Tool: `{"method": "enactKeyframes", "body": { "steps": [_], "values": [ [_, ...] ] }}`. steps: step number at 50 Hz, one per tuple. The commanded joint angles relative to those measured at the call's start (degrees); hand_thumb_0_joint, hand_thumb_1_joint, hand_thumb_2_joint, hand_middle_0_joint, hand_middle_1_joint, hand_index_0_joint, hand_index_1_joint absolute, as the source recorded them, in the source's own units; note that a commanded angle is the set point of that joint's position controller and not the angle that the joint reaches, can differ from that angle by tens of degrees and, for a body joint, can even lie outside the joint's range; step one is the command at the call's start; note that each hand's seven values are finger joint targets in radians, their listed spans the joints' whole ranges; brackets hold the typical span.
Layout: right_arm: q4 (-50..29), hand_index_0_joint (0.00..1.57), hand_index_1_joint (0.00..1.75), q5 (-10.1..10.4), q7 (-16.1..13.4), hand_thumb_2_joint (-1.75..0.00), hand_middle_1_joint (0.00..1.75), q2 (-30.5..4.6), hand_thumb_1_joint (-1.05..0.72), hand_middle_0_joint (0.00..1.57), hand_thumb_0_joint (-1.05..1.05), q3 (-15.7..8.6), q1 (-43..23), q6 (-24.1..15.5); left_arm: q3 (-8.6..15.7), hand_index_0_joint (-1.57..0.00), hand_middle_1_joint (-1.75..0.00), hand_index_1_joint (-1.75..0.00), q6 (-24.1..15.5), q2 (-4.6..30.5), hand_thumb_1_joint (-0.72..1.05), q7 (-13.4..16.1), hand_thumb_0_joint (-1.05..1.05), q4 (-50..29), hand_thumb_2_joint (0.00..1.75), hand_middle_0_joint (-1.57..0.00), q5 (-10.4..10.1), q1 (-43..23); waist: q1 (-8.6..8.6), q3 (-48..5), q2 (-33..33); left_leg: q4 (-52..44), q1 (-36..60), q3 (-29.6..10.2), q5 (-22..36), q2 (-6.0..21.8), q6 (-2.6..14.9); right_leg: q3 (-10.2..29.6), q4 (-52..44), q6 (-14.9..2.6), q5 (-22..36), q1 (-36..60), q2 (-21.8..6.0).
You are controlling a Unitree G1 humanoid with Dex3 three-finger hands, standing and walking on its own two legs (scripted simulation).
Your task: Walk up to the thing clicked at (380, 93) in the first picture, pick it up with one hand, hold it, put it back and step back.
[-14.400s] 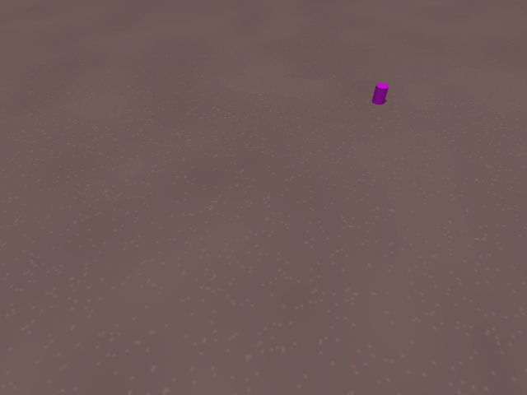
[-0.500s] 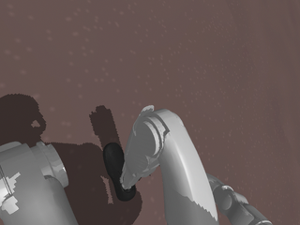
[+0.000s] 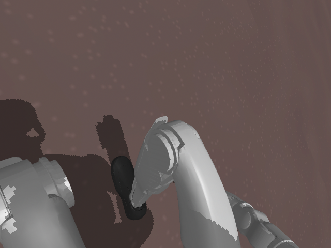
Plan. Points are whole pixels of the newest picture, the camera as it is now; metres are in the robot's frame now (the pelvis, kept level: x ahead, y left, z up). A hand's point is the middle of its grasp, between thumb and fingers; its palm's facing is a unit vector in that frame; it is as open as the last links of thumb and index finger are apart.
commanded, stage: close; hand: left
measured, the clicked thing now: out of the picture +0.50 +0.26 -0.25
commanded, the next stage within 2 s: settle in 0.44 s
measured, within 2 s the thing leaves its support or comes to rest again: leaves its support in 0.98 s
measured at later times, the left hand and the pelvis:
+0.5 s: hand out of the picture +0.48 +0.27 -0.19, palm faces +0.28 -0.96 -0.06, open 10.2 cm; pelvis +0.00 +0.00 +0.01, yaw +0 degrees
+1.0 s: hand out of the picture +0.49 +0.27 -0.18, palm faces +0.28 -0.96 -0.05, open 7.8 cm; pelvis +0.00 +0.00 +0.01, yaw +0 degrees
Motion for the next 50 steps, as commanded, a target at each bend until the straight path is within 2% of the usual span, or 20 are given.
{"method": "enactKeyframes", "body": {
  "steps": [1, 5, 8, 9, 11, 16, 17, 21, 26, 27, 28, 31, 35, 40, 43, 45, 49, 50],
  "values": [
    [0.9, 0.2, 0.3, -0.2, -0.6, -0.9, 0.3, -22.2, -0.89, 0.2, 0.0, -6.9, 3.1, 1.2, 0.3, -0.41, -0.41, -0.41, -4.5, 2.4, -0.11, 0.7, 0.0, -6.9, 0.41, -0.41, -0.7, -14.9, -11.0, -29.1, 34.3, -20.9, 25.1, 3.5, 7.8, 3.4, -1.9, -3.9, -7.9, -3.69, 8.1, 14.9, 3.9],
    [1.6, 0.2, 0.3, -0.3, -0.7, -0.9, 0.3, -22.1, -0.89, 0.2, 0.0, -6.9, 3.4, 0.9, 0.3, -0.49, -0.49, -0.5, -4.5, 1.9, -0.03, 0.8, 0.0, -6.8, 0.49, -0.5, -0.5, -14.8, -11.38, -30.1, 34.3, -20.7, 26.1, 3.3, 9.7, 3.4, -1.94, -3.9, -8.1, -3.58, 9.6, 15.2, 3.8],
    [2.3, 0.2, 0.3, -0.4, -0.7, -0.9, 0.3, -21.7, -0.88, 0.2, 0.0, -7.0, 3.9, 1.1, -0.9, -0.51, -0.52, -0.52, -4.2, 1.7, 0.03, 0.5, 0.0, -7.0, 0.53, -0.52, 0.2, -14.8, -11.28, -31.2, 35.3, -20.2, 27.8, 3.7, 13.0, 3.5, -2.07, -3.5, -8.0, -3.59, 11.7, 16.1, 3.9],
    [2.2, 0.2, 0.3, -0.5, -0.7, -0.9, 0.3, -22.0, -0.89, 0.2, 0.0, -6.9, 4.1, 1.2, -0.6, -0.53, -0.54, -0.54, -4.2, 2.3, 0.04, 0.6, 0.0, -6.7, 0.54, -0.54, 0.3, -15.2, -11.69, -31.1, 35.2, -20.3, 27.5, 3.5, 12.9, 3.5, -2.05, -3.8, -8.1, -3.62, 11.7, 16.2, 3.9],
    [1.8, 0.2, 0.3, -0.4, -0.7, -0.9, 0.3, -21.7, -0.88, 0.2, 0.0, -6.9, 3.7, 1.2, -0.5, -0.56, -0.58, -0.58, -3.8, 2.3, 0.05, 0.6, 0.0, -6.7, 0.59, -0.57, 0.4, -15.2, -11.18, -30.5, 35.7, -20.8, 27.5, 3.7, 12.7, 3.5, -2.18, -3.7, -8.2, -3.86, 11.2, 15.9, 3.8],
    [1.8, 0.2, 0.3, -0.4, -0.6, -0.9, 0.3, -21.9, -0.89, 0.2, 0.0, -6.6, 4.2, 1.4, 0.1, -0.65, -0.66, -0.66, -3.7, 3.4, 0.11, 1.3, 0.0, -6.3, 0.65, -0.66, 0.5, -15.9, -11.6, -30.6, 35.9, -21.3, 27.9, 2.9, 12.2, 3.8, -2.23, -4.1, -8.2, -3.84, 10.7, 15.5, 3.9],
    [1.6, 0.2, 0.3, -0.4, -0.6, -0.9, 0.3, -21.6, -0.88, 0.2, 0.0, -6.6, 4.1, 1.5, 0.6, -0.66, -0.68, -0.68, -3.6, 3.5, 0.14, 1.4, 0.0, -6.1, 0.68, -0.67, 0.4, -15.6, -11.05, -30.6, 35.9, -21.1, 27.7, 3.4, 12.5, 3.6, -2.14, -3.9, -8.4, -3.83, 10.8, 16.0, 3.9],
    [1.5, 0.2, 0.3, -0.4, -0.7, -0.9, 0.3, -21.4, -0.89, 0.2, 0.0, -6.7, 3.5, 1.4, 0.2, -0.74, -0.77, -0.77, -3.5, 3.4, 0.09, 1.4, 0.0, -6.7, 0.73, -0.74, 0.6, -16.4, -11.08, -30.5, 35.8, -21.0, 26.9, 4.0, 12.2, 3.6, -1.97, -3.5, -8.6, -3.91, 10.7, 16.5, 4.0],
    [1.6, 0.2, 0.3, -0.5, -0.7, -0.9, 0.3, -21.7, -0.89, 0.2, 0.0, -6.6, 3.7, 1.4, -0.1, -0.82, -0.86, -0.86, -3.5, 3.2, 0.14, 1.3, 0.0, -6.5, 0.82, -0.83, 0.8, -16.5, -11.77, -30.4, 35.9, -21.4, 27.1, 3.3, 11.7, 3.7, -2.11, -4.0, -8.6, -3.89, 10.3, 15.8, 3.9],
    [1.7, 0.2, 0.3, -0.5, -0.7, -0.9, 0.3, -21.5, -0.89, 0.2, 0.0, -6.7, 3.5, 1.3, -0.2, -0.84, -0.88, -0.89, -3.3, 3.3, 0.12, 1.2, 0.0, -6.5, 0.83, -0.84, 0.9, -16.3, -11.15, -30.1, 36.3, -21.4, 27.6, 3.6, 11.9, 3.8, -2.12, -3.7, -8.6, -3.93, 10.4, 15.6, 3.9],
    [1.7, 0.2, 0.3, -0.4, -0.7, -0.91, 0.3, -21.7, -0.92, 0.2, 0.0, -6.7, 3.7, 1.3, -0.1, -0.87, -0.96, -0.97, -3.3, 3.3, 0.08, 1.2, 0.0, -6.8, 0.91, -0.88, 0.6, -16.5, -11.59, -30.6, 36.3, -21.3, 27.8, 3.5, 11.9, 3.8, -2.14, -3.7, -8.7, -3.91, 10.4, 15.9, 3.9],
    [1.6, 0.2, 0.3, -0.5, -0.7, -0.91, 0.3, -21.9, -0.92, 0.2, 0.0, -6.6, 3.8, 1.2, -0.1, -0.97, -1.06, -1.09, -3.1, 3.0, 0.23, 1.3, 0.0, -6.9, 1.03, -0.99, 0.6, -16.9, -11.8, -30.3, 36.9, -21.5, 28.7, 3.2, 13.2, 3.9, -2.35, -4.0, -8.4, -3.93, 11.2, 15.7, 3.8],
    [1.7, 0.2, 0.3, -0.4, -0.5, -0.91, 0.3, -21.7, -0.92, 0.2, 0.0, -6.4, 4.6, 1.0, 0.3, -1.03, -1.13, -1.15, -3.2, 2.9, 0.25, 1.6, 0.0, -7.1, 1.09, -1.04, -0.2, -17.4, -11.61, -31.8, 35.6, -20.8, 27.0, 3.8, 12.9, 3.6, -1.96, -3.8, -8.8, -3.77, 11.5, 18.1, 4.0],
    [1.9, 0.2, 0.3, -0.1, -0.4, -0.91, 0.3, -21.7, -0.92, 0.2, 0.0, -6.8, 5.0, 0.6, -0.4, -1.1, -1.19, -1.21, -2.8, 2.2, 0.26, 1.1, 0.0, -9.2, 1.13, -1.11, -0.1, -18.4, -11.64, -31.1, 36.9, -21.0, 28.1, 3.9, 13.2, 3.7, -2.18, -3.7, -8.6, -3.9, 11.5, 16.8, 3.7],
    [2.1, 0.2, 0.3, 0.1, -0.3, -0.91, 0.3, -21.5, -0.92, 0.2, 0.0, -7.0, 5.6, 0.4, -0.6, -1.13, -1.22, -1.25, -2.9, 3.2, 0.21, 0.7, 0.0, -12.8, 1.14, -1.14, -0.3, -20.5, -11.05, -32.8, 38.0, -20.8, 28.8, 4.2, 13.8, 3.8, -2.27, -3.3, -8.3, -4.0, 11.7, 17.1, 3.7],
    [2.4, 0.2, 0.3, 0.3, -0.2, -0.91, 0.3, -21.7, -0.92, 0.2, 0.0, -7.4, 6.8, 0.3, -0.2, -1.16, -1.23, -1.26, -2.4, 4.2, 0.21, 0.7, 0.0, -16.0, 1.13, -1.17, -0.3, -22.3, -10.87, -35.0, 39.9, -21.1, 30.9, 3.9, 15.5, 3.9, -2.54, -3.2, -7.8, -4.02, 12.6, 17.2, 3.4],
    [2.6, 0.2, 0.3, 1.0, 0.2, -0.91, 0.3, -21.3, -0.93, 0.2, 0.0, -8.9, 8.6, 0.4, 0.5, -1.18, -1.26, -1.29, -0.8, 4.3, 0.16, 0.0, 0.0, -22.4, 1.14, -1.2, -0.7, -23.2, -9.56, -38.6, 43.2, -21.8, 32.8, 4.8, 16.5, 3.8, -2.87, -2.5, -7.4, -4.21, 12.7, 17.5, 3.1],
    [2.9, 0.2, 0.3, 1.2, 0.2, -0.91, 0.3, -21.1, -0.93, 0.2, 0.0, -9.3, 9.5, 0.5, 0.8, -1.19, -1.27, -1.29, -0.1, 4.7, 0.14, -0.2, 0.0, -25.6, 1.14, -1.21, -0.8, -23.6, -8.82, -41.1, 44.2, -21.8, 35.0, 4.9, 18.1, 3.9, -2.98, -2.1, -7.6, -4.19, 13.4, 17.5, 3.0]
  ]
}}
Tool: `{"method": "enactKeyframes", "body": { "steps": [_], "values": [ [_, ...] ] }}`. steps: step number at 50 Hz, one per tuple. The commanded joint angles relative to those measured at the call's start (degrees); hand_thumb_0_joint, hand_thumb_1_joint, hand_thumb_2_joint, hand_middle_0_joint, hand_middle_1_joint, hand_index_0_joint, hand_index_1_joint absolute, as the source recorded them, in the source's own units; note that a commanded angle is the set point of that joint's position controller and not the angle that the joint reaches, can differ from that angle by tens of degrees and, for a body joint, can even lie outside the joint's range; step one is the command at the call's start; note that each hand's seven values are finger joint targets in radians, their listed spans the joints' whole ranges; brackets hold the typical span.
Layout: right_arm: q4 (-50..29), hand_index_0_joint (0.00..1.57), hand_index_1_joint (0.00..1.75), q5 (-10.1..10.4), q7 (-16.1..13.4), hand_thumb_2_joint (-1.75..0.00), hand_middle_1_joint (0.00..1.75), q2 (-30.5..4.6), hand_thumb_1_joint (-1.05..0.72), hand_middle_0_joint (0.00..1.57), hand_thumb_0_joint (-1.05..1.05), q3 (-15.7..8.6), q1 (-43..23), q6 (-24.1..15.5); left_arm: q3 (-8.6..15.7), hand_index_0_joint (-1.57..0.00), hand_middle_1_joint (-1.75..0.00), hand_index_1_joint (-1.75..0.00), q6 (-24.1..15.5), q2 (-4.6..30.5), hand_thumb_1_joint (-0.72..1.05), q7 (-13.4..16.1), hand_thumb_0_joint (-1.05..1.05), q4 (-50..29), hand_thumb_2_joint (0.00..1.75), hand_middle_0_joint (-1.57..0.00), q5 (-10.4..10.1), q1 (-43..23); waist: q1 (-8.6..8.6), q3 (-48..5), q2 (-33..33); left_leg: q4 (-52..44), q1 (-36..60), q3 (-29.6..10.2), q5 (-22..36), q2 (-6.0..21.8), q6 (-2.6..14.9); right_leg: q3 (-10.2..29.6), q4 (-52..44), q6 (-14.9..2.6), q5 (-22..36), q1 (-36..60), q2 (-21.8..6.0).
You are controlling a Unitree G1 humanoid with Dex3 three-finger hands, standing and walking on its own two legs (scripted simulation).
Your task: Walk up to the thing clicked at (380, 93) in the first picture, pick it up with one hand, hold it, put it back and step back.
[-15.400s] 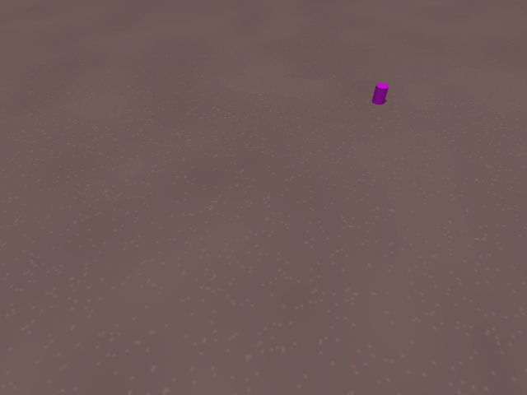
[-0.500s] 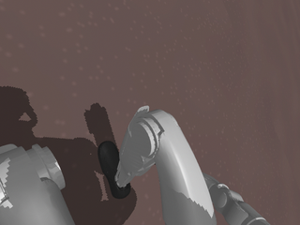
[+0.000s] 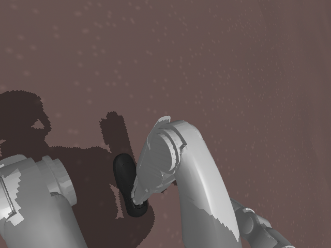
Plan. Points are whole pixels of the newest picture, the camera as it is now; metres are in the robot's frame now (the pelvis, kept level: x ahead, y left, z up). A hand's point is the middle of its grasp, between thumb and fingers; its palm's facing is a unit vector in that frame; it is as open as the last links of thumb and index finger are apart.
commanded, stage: settle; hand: left
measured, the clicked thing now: out of the picture +0.50 +0.26 -0.25
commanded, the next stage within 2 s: lift in 1.54 s
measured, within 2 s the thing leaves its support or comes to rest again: neither
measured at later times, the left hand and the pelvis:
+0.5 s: hand out of the picture +0.48 +0.28 -0.07, palm faces +0.22 -0.97 -0.08, open 7.1 cm; pelvis +0.00 -0.01 +0.01, yaw +4 degrees
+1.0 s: hand out of the picture +0.50 +0.28 -0.02, palm faces +0.24 -0.97 -0.07, open 7.1 cm; pelvis +0.02 -0.01 +0.03, yaw +8 degrees
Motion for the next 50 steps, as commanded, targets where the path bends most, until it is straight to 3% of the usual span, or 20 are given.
{"method": "enactKeyframes", "body": {
  "steps": [1, 6, 10, 11, 15, 16, 18, 21, 23, 26, 27, 28, 32, 33, 35, 39, 42, 46, 47, 50],
  "values": [
    [1.5, 0.2, 0.3, 0.7, -0.3, -0.91, 0.3, -21.2, -0.93, 0.2, 0.0, -8.2, 7.6, 1.5, 1.3, -1.19, -1.26, -1.29, -4.7, 6.5, 0.1, -0.7, 0.0, -20.9, 1.12, -1.21, -0.9, -21.6, -8.57, -42.0, 44.8, -20.6, 34.1, 4.8, 17.4, 3.8, -2.47, -2.2, -6.6, -3.97, 13.1, 17.6, 3.2],
    [1.5, 0.2, 0.3, 3.1, -0.6, -0.91, 0.3, -19.7, -0.92, 0.2, 0.0, -11.3, 11.4, 2.4, 1.3, -1.21, -1.29, -1.32, 1.1, 4.0, 0.06, -2.2, 0.0, -26.4, 1.13, -1.23, -1.4, -18.8, -5.83, -45.8, 45.1, -22.1, 32.3, 7.1, 17.1, 3.4, -2.07, -0.4, -7.6, -4.42, 13.2, 18.4, 2.7],
    [0.4, 0.2, 0.3, 5.4, -0.8, -0.9, 0.3, -19.2, -0.92, 0.2, 0.0, -14.0, 14.4, 3.1, 3.7, -1.24, -1.31, -1.34, 5.5, 1.8, 0.07, -2.7, 0.0, -28.1, 1.15, -1.26, -2.3, -13.6, -2.93, -46.3, 42.7, -24.1, 30.3, 7.4, 15.6, 3.3, -1.83, 0.0, -7.7, -4.71, 11.7, 16.5, 2.2],
    [0.2, 0.2, 0.3, 6.0, -0.9, -0.9, 0.3, -19.0, -0.92, 0.2, 0.0, -14.5, 14.8, 3.3, 2.3, -1.26, -1.32, -1.35, 6.2, 0.6, 0.08, -3.3, 0.0, -29.9, 1.15, -1.27, -2.3, -15.5, -3.62, -45.7, 42.6, -24.6, 29.9, 7.1, 14.7, 3.3, -1.77, 0.0, -7.6, -4.82, 10.8, 14.4, 2.1],
    [-0.4, 0.2, 0.3, 8.0, -1.0, -0.9, 0.3, -18.2, -0.92, 0.2, 0.0, -16.8, 16.9, 3.2, 1.0, -1.29, -1.35, -1.37, 9.3, -4.0, 0.11, -5.3, 0.0, -31.2, 1.17, -1.3, -3.3, -14.1, -3.2, -45.3, 38.7, -25.4, 26.4, 7.8, 11.9, 2.9, -0.93, 0.8, -7.8, -4.98, 9.7, 13.3, 1.9],
    [-0.6, 0.2, 0.3, 8.5, -1.1, -0.9, 0.3, -17.7, -0.91, 0.2, 0.0, -17.2, 17.2, 3.1, 1.9, -1.29, -1.35, -1.37, 9.9, -3.8, 0.11, -5.5, 0.0, -31.9, 1.17, -1.3, -3.9, -13.9, -2.47, -45.7, 36.9, -25.2, 24.2, 8.4, 10.4, 2.6, -0.48, 1.2, -8.2, -4.97, 8.7, 13.9, 2.0],
    [-0.5, 0.2, 0.3, 9.3, -1.1, -0.9, 0.3, -17.0, -0.91, 0.2, 0.0, -18.1, 18.2, 2.8, 0.4, -1.28, -1.35, -1.37, 11.1, -6.7, 0.1, -6.4, 0.0, -31.6, 1.17, -1.29, -4.8, -14.3, -2.81, -45.2, 33.8, -24.8, 20.7, 9.3, 7.3, 2.1, 0.22, 1.8, -9.0, -4.87, 6.7, 14.2, 2.1],
    [-0.3, 0.2, 0.3, 10.1, -1.2, -0.9, 0.3, -16.5, -0.91, 0.2, 0.0, -19.8, 19.9, 2.4, 1.7, -1.28, -1.34, -1.36, 12.3, -6.3, 0.11, -7.2, 0.0, -34.6, 1.16, -1.28, -5.5, -15.6, -1.18, -48.3, 31.6, -24.6, 19.1, 11.0, 5.6, 1.6, 0.84, 2.9, -10.1, -4.75, 5.1, 16.0, 2.0],
    [-0.5, 0.2, 0.3, 10.8, -1.3, -0.9, 0.3, -16.3, -0.91, 0.2, 0.0, -20.9, 20.3, 2.3, 0.7, -1.28, -1.35, -1.37, 12.9, -8.2, 0.12, -8.2, 0.0, -36.4, 1.17, -1.28, -5.9, -16.4, -0.48, -50.1, 32.8, -25.7, 21.1, 11.0, 4.8, 1.5, 0.61, 3.1, -9.7, -5.0, 4.1, 14.2, 1.8],
    [-1.0, 0.2, 0.3, 11.5, -1.8, -0.9, 0.3, -15.8, -0.9, 0.2, 0.0, -22.2, 20.8, 2.2, 2.0, -1.28, -1.35, -1.37, 14.0, -6.0, 0.14, -8.4, 0.0, -40.1, 1.18, -1.28, -5.3, -18.7, 1.39, -54.4, 34.2, -26.6, 22.9, 12.0, 4.8, 1.3, 0.56, 4.0, -10.0, -5.23, 3.6, 15.1, 1.6],
    [-1.0, 0.2, 0.3, 11.9, -1.9, -0.9, 0.3, -15.4, -0.9, 0.2, 0.0, -22.3, 20.5, 2.4, 3.7, -1.27, -1.34, -1.36, 14.7, -5.0, 0.12, -8.2, 0.0, -37.3, 1.17, -1.27, -5.2, -15.7, 2.44, -54.6, 34.3, -27.0, 22.8, 12.6, 4.5, 1.2, 0.56, 4.5, -10.1, -5.26, 3.0, 14.8, 1.3],
    [-1.0, 0.2, 0.3, 11.9, -2.0, -0.9, 0.3, -15.5, -0.91, 0.2, 0.0, -22.8, 21.3, 2.4, 3.1, -1.26, -1.33, -1.35, 14.5, -4.7, 0.1, -8.1, 0.0, -42.5, 1.16, -1.27, -5.2, -20.6, 2.05, -56.5, 35.9, -27.1, 23.6, 12.8, 5.3, 1.2, 0.39, 4.8, -9.8, -5.35, 3.6, 15.6, 1.4],
    [-1.1, 0.2, 0.3, 12.7, -2.6, -0.9, 0.3, -14.5, -0.91, 0.2, 0.0, -24.0, 22.6, 2.6, 4.8, -1.28, -1.34, -1.37, 16.1, -4.7, 0.16, -7.5, 0.0, -44.6, 1.19, -1.29, -5.3, -19.3, 3.93, -60.0, 38.7, -28.4, 26.9, 13.5, 9.0, 1.1, -0.13, 5.8, -9.3, -5.74, 6.0, 15.1, 0.9],
    [-1.1, 0.2, 0.3, 13.1, -2.8, -0.9, 0.3, -13.9, -0.91, 0.2, 0.0, -23.9, 22.6, 2.8, 5.6, -1.27, -1.34, -1.37, 16.8, -5.5, 0.16, -7.3, 0.0, -41.0, 1.19, -1.29, -5.6, -16.2, 4.27, -58.8, 37.5, -28.7, 26.2, 13.7, 9.2, 1.1, -0.05, 6.2, -9.6, -5.7, 6.0, 14.6, 0.8],
    [-0.3, 0.2, 0.3, 13.1, -2.9, -0.9, 0.3, -13.7, -0.91, 0.2, 0.0, -24.8, 23.5, 2.5, 3.9, -1.28, -1.35, -1.38, 16.6, -7.0, 0.17, -7.3, 0.0, -46.3, 1.2, -1.3, -5.7, -22.1, 2.98, -59.9, 38.6, -27.9, 26.9, 14.1, 10.8, 1.0, -0.03, 6.5, -9.4, -5.81, 7.5, 14.3, 0.8],
    [0.5, 0.2, 0.3, 13.6, -3.2, -0.91, 0.3, -12.7, -0.92, 0.2, 0.0, -25.3, 24.9, 2.5, 4.1, -1.28, -1.35, -1.38, 18.2, -8.9, 0.14, -8.3, 0.0, -39.4, 1.19, -1.3, -5.4, -16.4, 3.19, -59.0, 34.0, -27.1, 24.8, 14.8, 13.6, 0.9, 0.57, 7.3, -10.3, -5.47, 9.7, 16.2, 0.6],
    [0.4, 0.2, 0.3, 13.9, -3.4, -0.91, 0.3, -12.2, -0.92, 0.2, 0.0, -26.1, 25.4, 2.5, 2.8, -1.27, -1.36, -1.39, 18.8, -10.9, 0.07, -9.6, 0.0, -38.1, 1.19, -1.29, -5.4, -16.9, 2.21, -59.1, 29.7, -26.5, 21.9, 15.5, 13.0, 0.7, 1.21, 8.0, -11.6, -5.01, 9.8, 18.4, 0.6],
    [-0.4, 0.2, 0.3, 14.5, -3.5, -0.91, 0.3, -12.4, -0.92, 0.2, 0.0, -26.8, 25.5, 2.2, 4.8, -1.25, -1.34, -1.37, 19.5, -10.5, 0.03, -10.9, 0.0, -37.0, 1.18, -1.27, -6.3, -16.6, 3.69, -60.7, 28.1, -27.3, 22.4, 16.0, 13.2, 0.5, 1.34, 8.2, -12.0, -5.04, 9.1, 18.9, 0.3],
    [-0.6, 0.2, 0.3, 14.5, -3.5, -0.91, 0.3, -12.2, -0.92, 0.2, 0.0, -26.9, 25.6, 2.3, 3.9, -1.26, -1.35, -1.38, 19.5, -10.8, 0.01, -11.1, 0.0, -37.8, 1.18, -1.27, -6.1, -17.3, 3.9, -61.8, 29.2, -27.7, 23.1, 16.1, 13.4, 0.5, 1.12, 8.3, -11.7, -5.16, 8.9, 19.1, 0.4],
    [-0.7, 0.2, 0.3, 14.8, -3.6, -0.9, 0.3, -12.1, -0.91, 0.2, 0.0, -27.4, 26.0, 2.1, 4.8, -1.26, -1.35, -1.38, 19.7, -10.4, 0.1, -11.5, 0.0, -38.9, 1.2, -1.27, -6.1, -17.9, 4.54, -63.3, 31.0, -28.7, 25.5, 16.1, 14.3, 0.5, 0.9, 8.2, -11.7, -5.36, 9.3, 18.4, 0.1]
  ]
}}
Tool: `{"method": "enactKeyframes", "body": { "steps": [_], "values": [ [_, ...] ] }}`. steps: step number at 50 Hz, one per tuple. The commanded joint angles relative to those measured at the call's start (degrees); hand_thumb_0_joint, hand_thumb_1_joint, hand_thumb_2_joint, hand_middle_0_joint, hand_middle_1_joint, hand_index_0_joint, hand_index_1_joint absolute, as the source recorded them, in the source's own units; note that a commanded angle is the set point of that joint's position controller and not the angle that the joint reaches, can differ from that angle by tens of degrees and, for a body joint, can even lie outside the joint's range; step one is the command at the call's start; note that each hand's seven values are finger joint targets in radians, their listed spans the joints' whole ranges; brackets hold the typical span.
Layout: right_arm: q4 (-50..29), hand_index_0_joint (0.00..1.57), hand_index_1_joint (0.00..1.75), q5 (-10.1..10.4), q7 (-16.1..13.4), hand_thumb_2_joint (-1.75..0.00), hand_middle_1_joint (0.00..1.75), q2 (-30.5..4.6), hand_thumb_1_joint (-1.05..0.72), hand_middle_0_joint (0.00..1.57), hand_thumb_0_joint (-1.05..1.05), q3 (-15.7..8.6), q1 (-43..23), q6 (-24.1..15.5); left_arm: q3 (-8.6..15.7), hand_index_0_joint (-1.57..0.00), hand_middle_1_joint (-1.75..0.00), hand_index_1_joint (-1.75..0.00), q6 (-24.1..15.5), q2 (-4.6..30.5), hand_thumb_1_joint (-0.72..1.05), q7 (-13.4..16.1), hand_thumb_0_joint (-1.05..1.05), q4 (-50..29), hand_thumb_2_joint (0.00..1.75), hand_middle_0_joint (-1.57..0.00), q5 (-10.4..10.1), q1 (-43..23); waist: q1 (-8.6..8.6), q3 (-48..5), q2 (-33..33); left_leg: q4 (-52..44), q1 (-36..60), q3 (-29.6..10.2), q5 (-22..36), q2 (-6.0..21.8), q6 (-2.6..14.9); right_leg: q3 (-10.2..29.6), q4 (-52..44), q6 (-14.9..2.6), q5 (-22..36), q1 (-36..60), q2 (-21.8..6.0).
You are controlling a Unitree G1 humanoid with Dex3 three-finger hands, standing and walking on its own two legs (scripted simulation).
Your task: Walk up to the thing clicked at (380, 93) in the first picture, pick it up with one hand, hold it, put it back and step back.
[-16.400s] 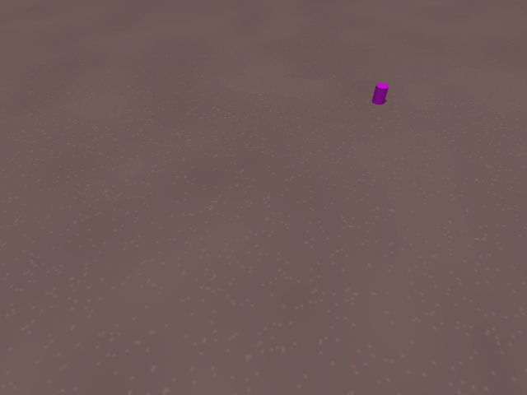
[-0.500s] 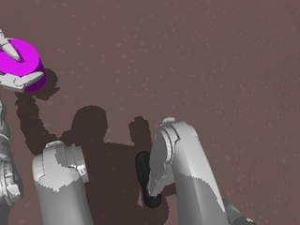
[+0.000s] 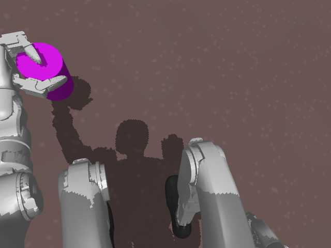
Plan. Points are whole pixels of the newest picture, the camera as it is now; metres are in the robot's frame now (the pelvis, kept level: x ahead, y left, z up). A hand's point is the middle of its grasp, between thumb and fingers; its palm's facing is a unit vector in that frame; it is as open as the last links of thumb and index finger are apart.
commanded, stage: settle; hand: left
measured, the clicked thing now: (49, 74) +0.52 +0.22 -0.11
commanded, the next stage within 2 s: lift in 0.54 s
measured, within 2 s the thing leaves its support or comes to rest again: neither
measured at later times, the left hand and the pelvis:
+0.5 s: hand (36, 59) +0.51 +0.22 -0.03, palm faces +0.11 -0.99 -0.07, open 7.0 cm; pelvis +0.00 +0.00 +0.01, yaw +2 degrees
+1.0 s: hand (24, 53) +0.50 +0.22 +0.01, palm faces +0.10 -0.99 -0.07, open 6.4 cm; pelvis +0.00 +0.00 +0.04, yaw +4 degrees
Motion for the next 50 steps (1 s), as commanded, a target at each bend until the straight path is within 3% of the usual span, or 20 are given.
{"method": "enactKeyframes", "body": {
  "steps": [1, 2, 3, 6, 10, 11, 12, 13, 16, 19, 23, 31, 32, 34, 37, 38, 40, 41, 42, 50],
  "values": [
    [-1.3, 0.2, 0.3, 0.1, -0.8, -0.9, 0.3, -14.6, -0.92, 0.2, 0.0, -5.8, 11.1, -0.1, 2.3, -1.28, -1.36, -1.39, -5.6, 11.9, 0.09, -0.7, 0.0, -16.4, 1.2, -1.3, -1.3, -24.5, -1.52, -44.6, 17.5, -18.0, 27.0, 3.0, 13.5, -0.4, 0.35, -1.9, -10.3, -3.22, 12.1, 25.7, 2.8],
    [-1.8, 0.2, 0.3, 0.4, -0.9, -0.91, 0.3, -14.2, -0.92, 0.2, 0.0, -5.5, 10.4, -0.1, 2.9, -1.28, -1.36, -1.39, -5.5, 11.6, 0.1, -0.7, 0.0, -15.1, 1.21, -1.29, -1.4, -22.1, -0.69, -45.4, 18.6, -18.6, 28.3, 2.9, 14.4, -0.5, 0.17, -1.9, -10.2, -3.38, 12.7, 25.3, 2.6],
    [-1.6, 0.2, 0.3, 0.5, -0.9, -0.91, 0.3, -14.1, -0.92, 0.2, 0.0, -5.7, 10.4, -0.1, 3.3, -1.27, -1.35, -1.38, -5.7, 13.0, 0.1, -0.5, 0.0, -17.4, 1.21, -1.29, -1.3, -24.5, -0.62, -45.3, 19.2, -19.1, 28.6, 2.8, 13.7, -0.4, 0.12, -1.8, -9.9, -3.51, 11.8, 24.4, 2.7],
    [-1.2, 0.2, 0.3, 0.3, -1.2, -0.91, 0.3, -13.6, -0.92, 0.2, 0.0, -6.0, 11.1, -0.2, 3.9, -1.29, -1.38, -1.41, -5.9, 12.5, 0.13, 0.2, 0.0, -19.5, 1.24, -1.31, -1.7, -25.8, -0.67, -45.6, 18.4, -19.0, 28.2, 3.2, 12.9, -0.4, 0.25, -1.2, -10.8, -3.32, 11.4, 25.8, 2.8],
    [-1.0, 0.2, 0.3, 0.5, -1.3, -0.91, 0.3, -13.2, -0.92, 0.2, 0.0, -6.1, 10.7, -0.6, 2.4, -1.29, -1.39, -1.42, -5.5, 9.7, 0.11, 0.5, 0.0, -16.7, 1.26, -1.32, -1.7, -24.4, -1.19, -44.1, 18.3, -19.8, 29.2, 3.0, 12.8, -0.4, 0.18, -1.1, -11.0, -3.42, 11.0, 23.9, 2.4],
    [-0.7, 0.2, 0.3, 0.3, -1.4, -0.91, 0.3, -13.2, -0.92, 0.2, 0.0, -6.2, 11.1, -0.5, 3.3, -1.3, -1.39, -1.43, -5.7, 11.5, 0.12, 0.9, 0.0, -17.8, 1.27, -1.33, -1.1, -25.3, -1.19, -44.4, 18.6, -19.5, 29.2, 3.2, 12.9, -0.4, 0.2, -1.0, -11.2, -3.36, 11.1, 24.1, 2.5],
    [-0.6, 0.2, 0.3, 0.1, -1.4, -0.91, 0.3, -12.9, -0.92, 0.2, 0.0, -6.2, 11.1, -0.5, 2.6, -1.3, -1.4, -1.44, -5.4, 10.5, 0.11, 0.9, 0.0, -15.8, 1.28, -1.33, -0.9, -23.9, -1.32, -44.3, 17.9, -19.2, 29.0, 3.5, 13.8, -0.4, 0.44, -0.8, -11.7, -3.17, 11.9, 25.3, 2.5],
    [-0.1, 0.2, 0.3, 0.2, -1.5, -0.91, 0.3, -13.1, -0.93, 0.2, 0.0, -6.5, 11.6, -0.5, 2.4, -1.3, -1.39, -1.43, -5.7, 11.0, 0.1, 1.1, 0.0, -18.4, 1.26, -1.32, -0.6, -27.0, -1.52, -44.7, 17.9, -19.1, 28.6, 3.5, 13.5, -0.4, 0.45, -0.7, -11.4, -3.31, 11.8, 24.9, 2.5],
    [0.0, 0.2, 0.3, 0.0, -1.4, -0.91, 0.3, -13.0, -0.92, 0.2, 0.0, -6.9, 12.3, -0.6, 1.6, -1.31, -1.41, -1.45, -5.3, 8.5, 0.08, 1.1, 0.0, -16.5, 1.28, -1.33, -0.6, -25.9, -1.59, -44.4, 17.1, -19.0, 28.4, 3.9, 14.1, -0.6, 0.55, -0.7, -11.9, -3.2, 12.5, 25.7, 2.6],
    [0.2, 0.2, 0.3, 0.3, -1.3, -0.91, 0.3, -13.2, -0.92, 0.2, 0.0, -7.0, 12.3, -0.7, 1.7, -1.31, -1.41, -1.45, -4.7, 8.2, 0.08, 0.6, 0.0, -12.0, 1.29, -1.33, -0.4, -23.4, -1.78, -42.0, 14.9, -19.5, 26.5, 3.9, 12.1, -0.8, 0.76, -1.0, -12.4, -3.15, 10.6, 24.9, 2.5],
    [-0.5, 0.2, 0.3, 0.6, -1.2, -0.91, 0.3, -13.3, -0.92, 0.2, 0.0, -7.4, 11.9, -0.8, 2.4, -1.32, -1.42, -1.45, -4.8, 9.0, 0.12, 0.5, 0.0, -14.0, 1.29, -1.34, -0.4, -25.2, -0.69, -42.8, 14.9, -20.5, 26.8, 3.9, 10.1, -0.8, 0.71, -1.1, -12.6, -3.29, 8.5, 24.2, 2.6],
    [0.1, 0.2, 0.3, 1.0, -1.5, -0.91, 0.3, -12.6, -0.92, 0.2, 0.0, -7.6, 12.8, -1.0, 4.4, -1.33, -1.44, -1.47, -4.8, 10.6, 0.16, 1.0, 0.0, -15.5, 1.33, -1.35, -0.7, -25.5, 0.34, -46.3, 15.7, -20.8, 28.7, 4.6, 12.2, -0.9, 0.68, 0.0, -12.8, -3.21, 10.3, 26.3, 2.4],
    [0.0, 0.2, 0.3, 0.9, -1.5, -0.91, 0.3, -12.4, -0.91, 0.2, 0.0, -7.8, 12.5, -1.1, 2.7, -1.33, -1.44, -1.48, -5.0, 9.4, 0.16, 1.1, 0.0, -17.6, 1.33, -1.35, -0.7, -27.3, -0.51, -46.1, 16.6, -20.9, 28.5, 4.5, 11.4, -0.9, 0.68, 0.0, -12.9, -3.21, 9.9, 26.0, 2.4],
    [0.3, 0.2, 0.3, 0.9, -1.7, -0.91, 0.3, -12.3, -0.97, 0.2, 0.0, -8.0, 12.8, -1.2, 3.6, -1.44, -1.51, -1.52, -5.0, 10.3, 0.21, 1.6, 0.0, -17.3, 1.27, -1.43, -0.4, -26.3, 0.12, -45.9, 16.9, -21.5, 28.6, 4.8, 11.0, -1.0, 0.65, 0.2, -13.3, -3.25, 9.5, 26.5, 2.2],
    [0.2, 0.2, 0.3, 1.2, -1.7, -0.91, 0.3, -12.4, -0.97, 0.2, 0.0, -8.2, 12.4, -1.3, 2.1, -1.48, -1.57, -1.58, -5.0, 9.0, 0.18, 1.1, 0.0, -17.9, 1.32, -1.48, -0.5, -25.7, 0.0, -45.6, 17.8, -22.7, 30.3, 4.4, 10.9, -0.9, 0.34, -0.1, -13.3, -3.57, 9.0, 24.7, 2.1],
    [0.3, 0.2, 0.3, 1.3, -1.8, -0.92, 0.3, -12.4, -0.97, 0.2, 0.0, -8.6, 13.1, -1.3, 3.4, -1.49, -1.58, -1.59, -5.2, 10.7, 0.2, 0.9, 0.0, -21.0, 1.33, -1.48, -0.7, -27.1, 0.67, -48.6, 18.2, -22.6, 31.8, 4.5, 12.1, -0.9, 0.31, 0.1, -13.3, -3.57, 10.0, 26.0, 2.2],
    [-0.1, 0.2, 0.3, 1.7, -1.9, -0.91, 0.3, -12.3, -0.97, 0.2, 0.0, -8.8, 13.3, -1.4, 2.1, -1.49, -1.57, -1.58, -4.0, 7.6, 0.18, -0.3, 0.0, -17.2, 1.31, -1.48, -1.4, -22.1, 0.29, -47.8, 16.6, -22.8, 31.7, 4.8, 12.6, -1.0, 0.6, 0.2, -14.1, -3.38, 10.5, 26.9, 2.0],
    [-0.1, 0.2, 0.3, 2.1, -2.0, -0.91, 0.3, -12.1, -0.97, 0.2, 0.0, -8.9, 13.0, -1.6, 1.8, -1.5, -1.59, -1.59, -4.2, 8.0, 0.2, -0.7, 0.0, -21.8, 1.33, -1.5, -2.2, -25.6, 0.55, -49.0, 16.7, -23.2, 31.3, 4.9, 12.1, -1.1, 0.62, 0.4, -14.0, -3.49, 10.2, 27.3, 2.1],
    [0.2, 0.2, 0.3, 2.3, -2.2, -0.92, 0.3, -12.3, -0.97, 0.2, 0.0, -9.1, 13.8, -1.7, 2.8, -1.51, -1.6, -1.6, -3.8, 8.3, 0.23, -1.1, 0.0, -21.4, 1.35, -1.5, -2.6, -25.0, 0.63, -49.4, 16.9, -23.5, 32.7, 4.9, 13.2, -1.1, 0.6, 0.5, -14.4, -3.48, 11.0, 27.3, 1.8],
    [-0.8, 0.2, 0.3, 4.1, -2.9, -0.91, 0.3, -11.4, -0.96, 0.2, 0.0, -10.9, 13.8, -2.2, 1.9, -1.51, -1.61, -1.61, -0.4, 5.0, 0.18, -2.4, 0.0, -22.5, 1.36, -1.5, -3.4, -19.3, 2.66, -49.1, 13.8, -26.8, 35.0, 5.5, 13.9, -1.2, 0.86, 1.5, -17.9, -3.72, 11.1, 29.4, 1.6]
  ]
}}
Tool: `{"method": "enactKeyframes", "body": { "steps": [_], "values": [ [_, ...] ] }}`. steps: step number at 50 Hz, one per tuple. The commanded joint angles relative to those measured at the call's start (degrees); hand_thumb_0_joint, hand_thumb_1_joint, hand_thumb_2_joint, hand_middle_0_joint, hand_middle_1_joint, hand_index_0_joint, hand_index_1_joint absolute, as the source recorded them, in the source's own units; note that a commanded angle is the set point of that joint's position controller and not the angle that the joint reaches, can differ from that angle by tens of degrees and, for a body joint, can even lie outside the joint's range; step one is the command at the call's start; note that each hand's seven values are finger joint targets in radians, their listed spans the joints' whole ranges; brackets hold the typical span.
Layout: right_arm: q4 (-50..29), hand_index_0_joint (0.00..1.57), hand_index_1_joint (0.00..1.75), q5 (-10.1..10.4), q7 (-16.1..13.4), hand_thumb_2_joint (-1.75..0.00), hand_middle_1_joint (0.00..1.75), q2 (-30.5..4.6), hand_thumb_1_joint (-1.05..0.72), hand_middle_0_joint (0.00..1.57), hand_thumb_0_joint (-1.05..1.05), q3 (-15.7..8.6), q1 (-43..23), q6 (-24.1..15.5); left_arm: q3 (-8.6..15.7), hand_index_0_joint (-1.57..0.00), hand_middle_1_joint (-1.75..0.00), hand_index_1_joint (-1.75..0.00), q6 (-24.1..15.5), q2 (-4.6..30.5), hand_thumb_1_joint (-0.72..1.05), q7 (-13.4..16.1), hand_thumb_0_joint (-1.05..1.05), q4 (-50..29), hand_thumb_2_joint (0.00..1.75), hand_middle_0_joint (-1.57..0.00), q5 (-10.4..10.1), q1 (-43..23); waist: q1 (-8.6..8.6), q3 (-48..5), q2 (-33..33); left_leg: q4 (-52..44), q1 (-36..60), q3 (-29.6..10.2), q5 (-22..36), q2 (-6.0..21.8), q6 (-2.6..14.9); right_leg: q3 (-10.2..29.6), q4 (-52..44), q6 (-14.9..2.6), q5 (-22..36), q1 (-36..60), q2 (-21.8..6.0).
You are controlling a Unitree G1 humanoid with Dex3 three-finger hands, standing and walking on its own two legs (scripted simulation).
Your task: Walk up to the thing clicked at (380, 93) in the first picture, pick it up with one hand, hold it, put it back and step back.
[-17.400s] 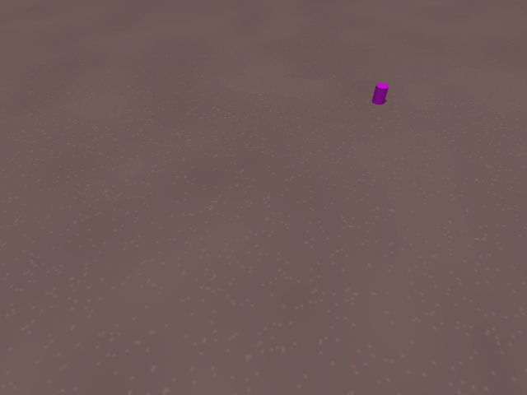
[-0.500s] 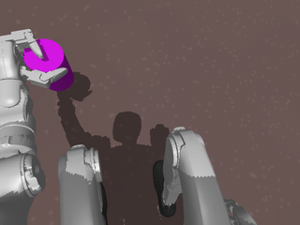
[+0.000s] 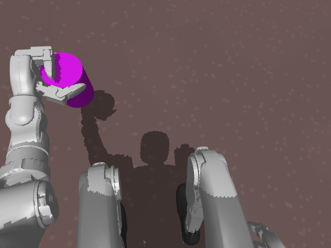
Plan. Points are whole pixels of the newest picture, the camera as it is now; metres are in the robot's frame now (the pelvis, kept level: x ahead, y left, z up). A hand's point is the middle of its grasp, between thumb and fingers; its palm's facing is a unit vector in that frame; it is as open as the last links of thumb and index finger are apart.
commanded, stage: lift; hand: left
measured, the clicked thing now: (70, 82) +0.52 +0.19 -0.08
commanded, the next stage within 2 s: hold in 1.78 s
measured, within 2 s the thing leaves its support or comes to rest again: neither
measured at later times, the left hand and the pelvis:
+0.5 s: hand (15, 57) +0.45 +0.20 +0.13, palm faces +0.05 -1.00 -0.06, open 6.4 cm; pelvis +0.01 +0.00 +0.12, yaw +2 degrees
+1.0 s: hand out of the picture +0.42 +0.19 +0.29, palm faces +0.05 -1.00 -0.04, open 6.5 cm; pelvis +0.05 +0.00 +0.26, yaw +2 degrees
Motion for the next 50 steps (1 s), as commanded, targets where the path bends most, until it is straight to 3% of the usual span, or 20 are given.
{"method": "enactKeyframes", "body": {
  "steps": [1, 6, 12, 15, 18, 21, 22, 23, 24, 25, 30, 32, 35, 37, 38, 39, 44, 45, 47, 50],
  "values": [
    [-2.9, 0.2, 0.3, 0.8, -1.0, -0.91, 0.3, -12.4, -0.96, 0.2, 0.0, -5.9, 10.1, -0.9, 1.9, -1.51, -1.61, -1.61, -4.5, 11.0, 0.2, -0.7, 0.0, -18.2, 1.36, -1.5, -2.6, -22.3, 0.47, -44.2, 11.3, -19.3, 29.7, 2.0, 12.9, -0.9, 0.88, -1.3, -13.4, -3.43, 11.4, 26.6, 2.3],
    [-4.7, 0.2, 0.3, 2.1, -1.8, -0.91, 0.3, -12.0, -0.95, 0.2, 0.0, -6.7, 8.9, -1.6, 1.6, -1.53, -1.63, -1.64, -3.2, 10.3, 0.21, -0.2, 0.0, -23.3, 1.4, -1.52, -4.1, -19.9, 1.74, -44.1, 9.3, -23.4, 31.0, 1.7, 7.9, -1.2, 1.21, -0.8, -17.6, -3.35, 7.4, 29.5, 2.2],
    [-5.7, 0.2, 0.3, 3.5, -3.1, -0.91, 0.3, -11.2, -0.94, 0.2, 0.0, -7.6, 8.4, -2.8, -0.1, -1.52, -1.62, -1.62, -0.4, 9.0, 0.22, -1.1, 0.0, -32.2, 1.38, -1.5, -5.6, -14.2, 2.78, -44.8, 8.5, -27.6, 36.4, 2.2, 10.1, -1.0, 1.39, 0.3, -22.9, -3.35, 9.3, 35.6, 2.2],
    [-6.9, 0.2, 0.3, 4.3, -3.7, -0.91, 0.3, -10.6, -0.94, 0.2, 0.0, -7.8, 7.4, -3.3, 0.3, -1.5, -1.61, -1.6, 1.9, 7.1, 0.25, -0.3, 0.0, -32.8, 1.38, -1.48, -6.6, -8.2, 3.66, -44.5, 6.3, -29.9, 38.8, 2.0, 11.8, -0.8, 1.45, 0.7, -25.7, -3.16, 10.7, 39.6, 2.3],
    [-6.8, 0.2, 0.3, 4.9, -4.2, -0.9, 0.3, -9.6, -0.93, 0.2, 0.0, -7.8, 7.6, -3.6, -0.8, -1.5, -1.63, -1.62, 3.1, 6.5, 0.26, 0.9, 0.0, -40.5, 1.41, -1.48, -6.8, -8.1, 4.49, -44.1, 7.8, -33.4, 43.3, 1.6, 12.8, -0.5, 1.16, 1.0, -28.6, -3.24, 11.5, 42.4, 2.3],
    [-6.8, 0.2, 0.3, 5.5, -4.7, -0.9, 0.3, -9.0, -0.92, 0.2, 0.0, -7.9, 6.2, -4.1, -3.3, -1.49, -1.61, -1.61, 5.0, 3.0, 0.29, 1.1, 0.0, -39.4, 1.41, -1.47, -6.9, -1.6, 4.08, -39.6, 6.7, -36.9, 46.7, 0.8, 12.3, -0.2, 1.02, 0.8, -31.9, -3.13, 11.2, 43.0, 2.4],
    [-6.7, 0.2, 0.3, 5.6, -4.9, -0.9, 0.3, -9.1, -0.93, 0.2, 0.0, -8.1, 6.6, -4.3, -2.1, -1.49, -1.61, -1.6, 5.1, 4.3, 0.28, 1.4, 0.0, -42.1, 1.4, -1.47, -7.0, -1.4, 4.76, -39.4, 6.6, -38.1, 47.8, 0.7, 13.0, -0.1, 0.97, 0.9, -32.9, -3.13, 11.9, 44.6, 2.4],
    [-6.6, 0.2, 0.3, 5.8, -5.0, -0.9, 0.3, -8.9, -0.92, 0.2, 0.0, -8.0, 6.0, -4.4, -3.1, -1.49, -1.61, -1.6, 5.6, 2.8, 0.3, 1.5, 0.0, -41.1, 1.4, -1.46, -7.2, 0.5, 4.77, -38.5, 6.5, -39.4, 49.2, 0.2, 13.1, 0.0, 0.82, 0.8, -33.6, -3.12, 11.9, 44.6, 2.4],
    [-6.9, 0.2, 0.3, 5.9, -5.1, -0.9, 0.3, -8.7, -0.92, 0.2, 0.0, -8.1, 5.6, -4.6, -4.2, -1.47, -1.58, -1.58, 5.9, 2.3, 0.25, 1.5, 0.0, -44.0, 1.38, -1.45, -7.4, -0.7, 4.75, -38.4, 6.5, -40.3, 51.3, 0.3, 13.0, 0.2, 0.85, 0.9, -35.1, -3.04, 12.0, 45.8, 2.4],
    [-6.6, 0.2, 0.3, 5.9, -5.2, -0.9, 0.3, -8.7, -0.93, 0.2, 0.0, -8.2, 6.2, -4.7, -3.1, -1.47, -1.59, -1.58, 5.8, 4.0, 0.24, 1.9, 0.0, -48.3, 1.37, -1.45, -7.7, -2.6, 5.34, -39.7, 7.9, -41.5, 53.9, 0.1, 13.5, 0.3, 0.68, 0.9, -36.1, -3.13, 12.1, 46.7, 2.5],
    [-6.7, 0.2, 0.3, 6.7, -5.7, -0.9, 0.3, -7.6, -0.92, 0.2, 0.0, -7.9, 4.2, -5.7, -6.5, -1.44, -1.56, -1.56, 8.8, -1.8, 0.18, 2.9, 0.0, -45.0, 1.35, -1.42, -8.5, 8.9, 5.89, -32.8, 4.4, -48.8, 58.5, -1.0, 10.8, 0.6, 0.36, 0.5, -42.8, -2.62, 10.7, 51.8, 2.8],
    [-7.0, 0.2, 0.3, 6.9, -6.0, -0.9, 0.3, -7.7, -0.92, 0.2, 0.0, -8.2, 4.1, -6.2, -6.4, -1.46, -1.58, -1.57, 8.7, 0.2, 0.21, 3.2, 0.0, -52.5, 1.36, -1.43, -8.6, 4.7, 6.16, -34.1, 5.2, -50.9, 62.0, -0.9, 11.3, 0.7, 0.32, 0.6, -45.3, -2.58, 11.5, 55.0, 2.9],
    [-6.3, 0.2, 0.3, 6.8, -6.5, -0.9, 0.3, -7.3, -0.92, 0.2, 0.0, -8.2, 4.4, -6.7, -5.9, -1.45, -1.58, -1.57, 9.3, 0.8, 0.2, 4.0, 0.0, -51.1, 1.36, -1.43, -8.0, 7.1, 6.22, -31.4, 3.4, -53.0, 63.9, 0.0, 14.0, 0.5, 0.58, 0.8, -49.0, -2.34, 13.8, 60.1, 3.2],
    [-6.0, 0.2, 0.3, 7.0, -6.4, -0.9, 0.3, -6.1, -0.91, 0.2, 0.0, -7.3, 3.7, -7.0, -5.7, -1.45, -1.57, -1.56, 9.8, -2.0, 0.23, 4.3, 0.0, -43.9, 1.36, -1.42, -8.6, 13.1, 6.64, -26.5, 1.1, -55.1, 63.6, 0.1, 14.6, 0.4, 0.7, 0.8, -51.1, -2.19, 14.5, 61.4, 3.5],
    [-6.3, 0.2, 0.3, 6.8, -6.4, -0.9, 0.3, -5.9, -0.91, 0.2, 0.0, -7.2, 3.8, -7.2, -7.0, -1.45, -1.59, -1.58, 9.2, -2.8, 0.21, 4.3, 0.0, -46.9, 1.38, -1.43, -8.7, 9.1, 6.21, -26.8, 2.0, -56.2, 64.5, 0.2, 14.5, 0.5, 0.73, 0.8, -52.1, -2.13, 14.9, 63.0, 3.5],
    [-6.0, 0.2, 0.3, 6.8, -6.4, -0.9, 0.3, -6.1, -0.91, 0.2, 0.0, -7.5, 4.2, -7.2, -5.2, -1.45, -1.58, -1.58, 8.8, -1.3, 0.22, 4.6, 0.0, -48.5, 1.38, -1.42, -8.9, 8.7, 6.95, -28.0, 2.2, -57.2, 66.8, 0.0, 15.8, 0.6, 0.57, 0.8, -52.8, -2.21, 15.8, 64.2, 3.4],
    [-5.5, 0.2, 0.3, 6.4, -6.2, -0.9, 0.3, -5.8, -0.92, 0.2, 0.0, -7.3, 4.4, -7.8, -8.6, -1.42, -1.55, -1.54, 8.4, -3.0, 0.2, 2.9, 0.0, -45.0, 1.34, -1.4, -8.0, 12.8, 7.18, -25.6, 3.5, -61.2, 73.6, 0.7, 21.0, 0.8, 0.06, 0.6, -57.0, -2.38, 19.6, 68.7, 3.6],
    [-5.3, 0.2, 0.3, 6.3, -6.2, -0.9, 0.3, -6.2, -0.92, 0.2, 0.0, -7.6, 4.4, -7.9, -7.9, -1.42, -1.54, -1.53, 7.8, -1.2, 0.2, 2.6, 0.0, -48.7, 1.33, -1.41, -8.2, 8.9, 7.28, -26.4, 4.6, -62.0, 75.0, 0.9, 21.0, 0.8, 0.04, 0.7, -57.8, -2.48, 19.7, 69.2, 3.6],
    [-5.2, 0.2, 0.3, 6.2, -6.1, -0.9, 0.3, -6.0, -0.92, 0.2, 0.0, -7.4, 4.6, -7.9, -8.5, -1.41, -1.52, -1.52, 8.3, -3.2, 0.16, 1.9, 0.0, -44.4, 1.31, -1.39, -8.8, 12.9, 7.14, -25.2, 3.1, -63.3, 76.4, 1.2, 23.1, 0.8, 0.02, 0.5, -59.5, -2.4, 21.4, 71.9, 3.8],
    [-5.1, 0.2, 0.3, 6.0, -6.1, -0.9, 0.3, -6.2, -0.92, 0.2, 0.0, -7.8, 5.6, -8.0, -7.6, -1.4, -1.51, -1.5, 7.7, -2.1, 0.18, 2.0, 0.0, -48.9, 1.3, -1.38, -9.0, 11.1, 8.21, -27.0, 3.9, -65.6, 80.5, 1.3, 25.9, 0.8, -0.22, 0.4, -61.6, -2.46, 23.5, 75.8, 3.9]
  ]
}}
